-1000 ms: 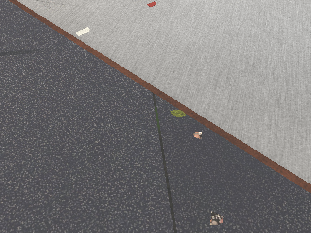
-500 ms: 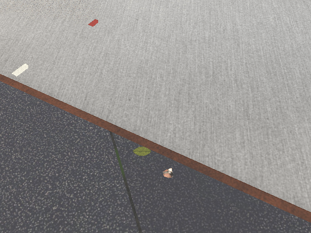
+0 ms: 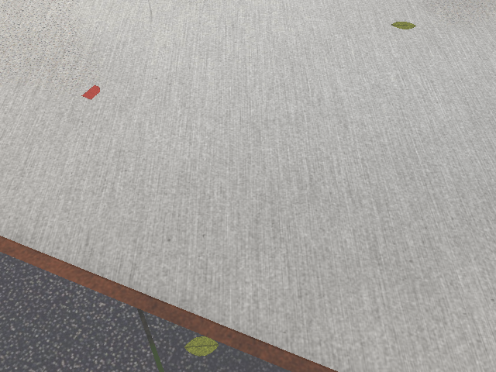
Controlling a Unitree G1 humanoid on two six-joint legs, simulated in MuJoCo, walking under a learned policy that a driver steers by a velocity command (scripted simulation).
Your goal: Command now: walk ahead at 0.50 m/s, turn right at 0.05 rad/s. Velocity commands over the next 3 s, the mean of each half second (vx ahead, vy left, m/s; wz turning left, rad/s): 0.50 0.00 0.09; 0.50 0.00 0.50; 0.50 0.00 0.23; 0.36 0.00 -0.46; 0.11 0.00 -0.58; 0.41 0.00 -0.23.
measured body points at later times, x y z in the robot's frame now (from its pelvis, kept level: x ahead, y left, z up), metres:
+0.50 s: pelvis +0.27 -0.07 +0.00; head +0.30 -0.08 +0.45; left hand +0.36 +0.21 -0.11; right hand +0.39 -0.34 -0.13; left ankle +0.27 +0.09 -0.66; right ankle +0.30 -0.15 -0.75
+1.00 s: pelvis +0.53 +0.03 -0.01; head +0.57 +0.05 +0.44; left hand +0.57 +0.34 -0.12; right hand +0.74 -0.20 -0.11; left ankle +0.55 +0.11 -0.75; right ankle +0.54 -0.15 -0.66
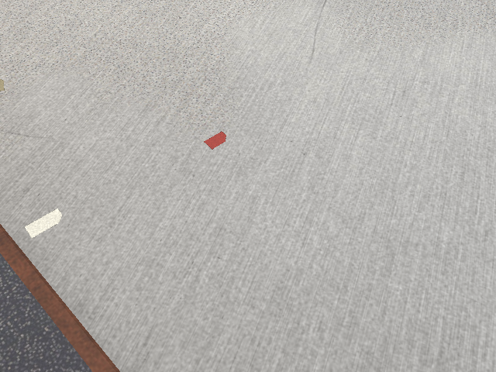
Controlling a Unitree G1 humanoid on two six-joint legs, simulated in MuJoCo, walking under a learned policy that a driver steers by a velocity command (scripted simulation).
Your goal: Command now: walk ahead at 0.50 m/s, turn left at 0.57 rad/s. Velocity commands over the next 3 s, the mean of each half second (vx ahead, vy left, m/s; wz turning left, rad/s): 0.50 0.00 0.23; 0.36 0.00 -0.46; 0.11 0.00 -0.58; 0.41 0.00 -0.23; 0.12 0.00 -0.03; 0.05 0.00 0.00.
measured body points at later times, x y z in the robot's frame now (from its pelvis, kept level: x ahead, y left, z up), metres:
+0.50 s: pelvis +0.30 -0.07 -0.03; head +0.32 -0.08 +0.42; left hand +0.36 +0.21 -0.14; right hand +0.43 -0.33 -0.15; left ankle +0.23 +0.07 -0.67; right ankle +0.32 -0.15 -0.77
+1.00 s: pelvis +0.53 -0.03 -0.03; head +0.58 -0.04 +0.42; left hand +0.69 +0.24 -0.14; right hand +0.66 -0.32 -0.12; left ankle +0.61 +0.06 -0.77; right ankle +0.48 -0.16 -0.68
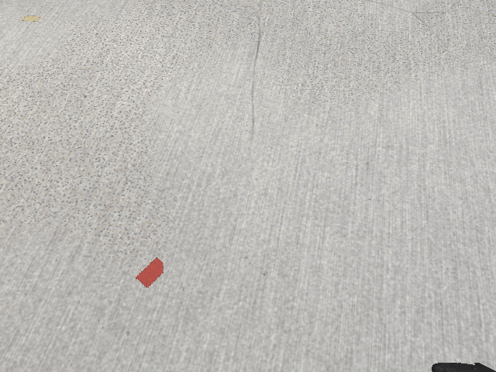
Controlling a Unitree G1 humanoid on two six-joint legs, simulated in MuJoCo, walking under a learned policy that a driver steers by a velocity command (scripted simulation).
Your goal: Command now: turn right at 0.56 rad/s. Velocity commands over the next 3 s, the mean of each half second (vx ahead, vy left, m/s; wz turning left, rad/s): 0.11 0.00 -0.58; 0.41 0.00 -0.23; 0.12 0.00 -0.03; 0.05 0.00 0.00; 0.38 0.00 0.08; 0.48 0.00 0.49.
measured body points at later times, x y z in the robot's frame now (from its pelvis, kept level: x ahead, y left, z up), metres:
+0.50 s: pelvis +0.08 -0.05 +0.01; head +0.10 -0.08 +0.46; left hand +0.24 +0.20 -0.08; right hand +0.17 -0.37 -0.10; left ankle +0.19 +0.10 -0.68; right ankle +0.05 -0.14 -0.74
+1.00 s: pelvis +0.29 -0.07 +0.01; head +0.33 -0.07 +0.46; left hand +0.56 +0.09 -0.09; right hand +0.18 -0.32 -0.12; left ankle +0.27 +0.05 -0.74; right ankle +0.35 -0.26 -0.69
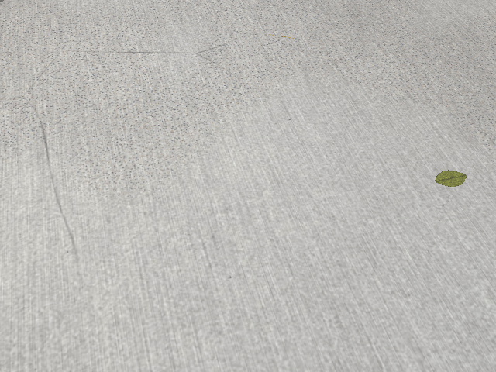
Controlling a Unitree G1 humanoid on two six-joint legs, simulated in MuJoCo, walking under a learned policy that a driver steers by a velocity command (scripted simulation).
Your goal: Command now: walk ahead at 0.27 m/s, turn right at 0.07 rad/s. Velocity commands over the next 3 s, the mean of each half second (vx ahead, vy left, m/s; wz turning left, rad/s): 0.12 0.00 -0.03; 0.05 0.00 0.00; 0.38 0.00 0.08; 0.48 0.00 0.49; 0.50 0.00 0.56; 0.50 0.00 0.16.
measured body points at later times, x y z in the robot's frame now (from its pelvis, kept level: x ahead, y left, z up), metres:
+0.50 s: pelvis +0.15 -0.02 -0.02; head +0.15 -0.01 +0.43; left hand +0.29 +0.23 -0.13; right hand +0.23 -0.29 -0.14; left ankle +0.16 +0.12 -0.75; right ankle +0.21 -0.12 -0.75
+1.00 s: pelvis +0.21 +0.00 -0.02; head +0.21 +0.00 +0.43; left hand +0.29 +0.27 -0.15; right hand +0.26 -0.27 -0.16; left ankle +0.16 +0.12 -0.75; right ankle +0.21 -0.12 -0.74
